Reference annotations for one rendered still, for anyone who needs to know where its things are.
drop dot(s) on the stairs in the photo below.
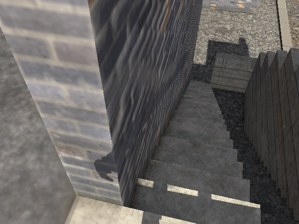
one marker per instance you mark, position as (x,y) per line
(194,174)

